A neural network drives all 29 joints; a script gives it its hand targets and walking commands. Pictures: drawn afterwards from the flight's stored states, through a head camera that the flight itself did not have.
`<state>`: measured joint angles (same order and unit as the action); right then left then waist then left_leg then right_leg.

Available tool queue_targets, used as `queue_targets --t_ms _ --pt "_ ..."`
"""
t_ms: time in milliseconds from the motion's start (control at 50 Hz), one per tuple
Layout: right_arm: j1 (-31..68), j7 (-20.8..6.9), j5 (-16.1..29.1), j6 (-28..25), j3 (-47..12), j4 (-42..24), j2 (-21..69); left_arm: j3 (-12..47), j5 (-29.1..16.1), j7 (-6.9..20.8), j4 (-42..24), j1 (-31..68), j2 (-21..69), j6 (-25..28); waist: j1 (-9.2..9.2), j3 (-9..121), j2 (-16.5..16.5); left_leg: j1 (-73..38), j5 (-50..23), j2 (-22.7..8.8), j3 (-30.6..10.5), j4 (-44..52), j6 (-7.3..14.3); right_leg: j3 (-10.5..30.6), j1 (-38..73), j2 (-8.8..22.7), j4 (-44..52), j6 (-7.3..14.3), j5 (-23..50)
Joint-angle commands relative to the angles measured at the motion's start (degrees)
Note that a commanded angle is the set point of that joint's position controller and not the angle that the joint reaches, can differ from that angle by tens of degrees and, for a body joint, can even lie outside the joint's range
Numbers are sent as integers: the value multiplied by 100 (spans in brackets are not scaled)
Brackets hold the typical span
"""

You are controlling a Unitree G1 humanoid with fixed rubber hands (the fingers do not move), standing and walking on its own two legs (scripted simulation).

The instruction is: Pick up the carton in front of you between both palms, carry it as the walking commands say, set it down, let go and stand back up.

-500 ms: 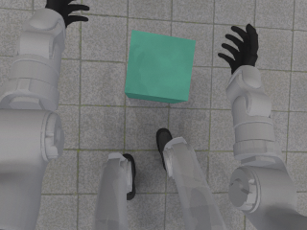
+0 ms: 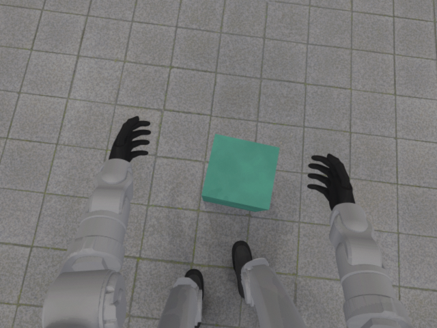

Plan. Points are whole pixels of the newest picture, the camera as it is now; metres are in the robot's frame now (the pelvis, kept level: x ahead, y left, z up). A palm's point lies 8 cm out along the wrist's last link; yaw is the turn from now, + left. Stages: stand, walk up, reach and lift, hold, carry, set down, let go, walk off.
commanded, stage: let go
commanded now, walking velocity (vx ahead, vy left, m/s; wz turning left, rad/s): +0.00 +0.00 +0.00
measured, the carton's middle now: (237, 177) +0.44 -0.11 -0.57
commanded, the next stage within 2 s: stand in 1.10 s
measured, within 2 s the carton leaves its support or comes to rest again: neither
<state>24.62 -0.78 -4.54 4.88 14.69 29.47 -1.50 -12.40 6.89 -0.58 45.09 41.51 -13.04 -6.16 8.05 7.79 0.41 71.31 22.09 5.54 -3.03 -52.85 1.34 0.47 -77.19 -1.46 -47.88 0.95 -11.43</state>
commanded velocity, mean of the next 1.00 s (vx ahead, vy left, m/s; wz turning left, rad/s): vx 0.00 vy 0.00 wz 0.00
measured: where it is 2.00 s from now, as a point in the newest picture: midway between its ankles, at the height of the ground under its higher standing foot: (219, 294)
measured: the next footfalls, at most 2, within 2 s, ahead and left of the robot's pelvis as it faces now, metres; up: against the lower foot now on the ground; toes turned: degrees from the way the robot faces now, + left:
none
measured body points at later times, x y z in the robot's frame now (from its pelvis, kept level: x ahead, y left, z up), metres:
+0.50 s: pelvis +0.05 -0.02 +0.07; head +0.12 -0.01 +0.52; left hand +0.30 +0.19 -0.02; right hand +0.20 -0.26 +0.00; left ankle -0.01 +0.10 -0.66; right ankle +0.07 -0.10 -0.66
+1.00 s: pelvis +0.06 +0.02 +0.07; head +0.06 +0.02 +0.52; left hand +0.24 +0.24 +0.00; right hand +0.22 -0.24 +0.01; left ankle -0.01 +0.10 -0.66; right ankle +0.07 -0.10 -0.66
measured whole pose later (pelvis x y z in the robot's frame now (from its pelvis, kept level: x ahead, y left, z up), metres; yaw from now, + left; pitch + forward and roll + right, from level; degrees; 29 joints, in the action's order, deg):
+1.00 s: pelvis +0.06 +0.02 +0.07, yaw -2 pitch -3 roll -2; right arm -13.3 -1.0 -0.6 10.8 2.4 22.8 -13.3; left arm -1.8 -1.5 1.1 27.4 -13.5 -12.0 -4.2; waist 0.9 -2.6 1.4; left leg 3.0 21.9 3.0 -3.3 -28.3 3.2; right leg 2.0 -10.8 -3.4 -27.1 0.5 -13.1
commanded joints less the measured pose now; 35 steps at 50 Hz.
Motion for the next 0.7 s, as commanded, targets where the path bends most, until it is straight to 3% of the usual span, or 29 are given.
queue_targets --t_ms 0,120,220,340,420,560,680 --pt "-699 -342 153 -334 -324 -872 -1170 49 -178 -395 -1719 -365 -99 321 42 4162 251 -2265 -2562 -219 -137 1164 -294 136 5390 42 151 -125 2922" --pt "-2359 -506 578 -335 -943 -734 -1125 230 -234 -261 -2024 -1827 -210 397 -65 2562 306 -2448 -661 -234 57 1793 -167 371 6368 180 756 -115 1880" --pt "-3049 -444 791 -333 -1262 -1067 -1241 335 -308 -88 -1926 -2864 -208 495 -127 1377 112 -2979 -97 -244 35 2198 -76 492 7039 192 1309 -164 1052" --pt "-3217 -313 739 -331 -1394 -1603 -1546 412 -414 71 -1641 -3757 -206 610 -414 291 -271 -3801 -151 -382 -3 2775 -24 414 7703 204 1944 -201 737" --pt "-3472 -310 633 -189 -1341 -1447 -1558 488 -478 139 -1866 -4130 -318 556 -591 -68 -34 -4394 -514 -466 44 3036 -46 368 7957 198 2117 -189 1007" --pt "-3931 -292 632 -82 -1181 -1167 -1627 738 -540 281 -2208 -5064 -273 373 -644 -230 59 -5267 -1723 -445 69 3141 -193 315 8120 48 2187 -175 2120" --pt "-3936 -243 555 3 -1086 -1101 -1634 924 -695 399 -2557 -5272 -285 247 -648 -554 -87 -5474 -1834 -449 19 3267 -184 269 8250 2 2243 -154 2163"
